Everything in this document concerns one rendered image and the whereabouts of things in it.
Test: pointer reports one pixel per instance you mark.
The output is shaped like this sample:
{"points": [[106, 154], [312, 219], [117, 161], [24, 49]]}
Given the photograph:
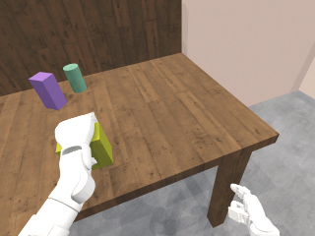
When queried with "robot right forearm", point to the robot right forearm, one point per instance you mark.
{"points": [[260, 225]]}

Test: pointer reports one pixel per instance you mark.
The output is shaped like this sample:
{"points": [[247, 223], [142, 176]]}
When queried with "table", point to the table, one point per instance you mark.
{"points": [[165, 118]]}

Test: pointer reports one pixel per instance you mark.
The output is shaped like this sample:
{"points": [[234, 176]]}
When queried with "left robot hand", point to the left robot hand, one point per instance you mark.
{"points": [[76, 130]]}

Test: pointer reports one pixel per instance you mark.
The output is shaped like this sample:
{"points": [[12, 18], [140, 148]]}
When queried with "robot left forearm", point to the robot left forearm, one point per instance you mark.
{"points": [[75, 186]]}

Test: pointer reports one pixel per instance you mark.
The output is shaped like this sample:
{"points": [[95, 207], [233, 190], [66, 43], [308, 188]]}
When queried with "right robot hand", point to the right robot hand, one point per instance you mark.
{"points": [[251, 205]]}

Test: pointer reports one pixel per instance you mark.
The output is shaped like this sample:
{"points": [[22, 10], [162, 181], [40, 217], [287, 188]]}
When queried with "sponge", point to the sponge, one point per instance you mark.
{"points": [[101, 149]]}

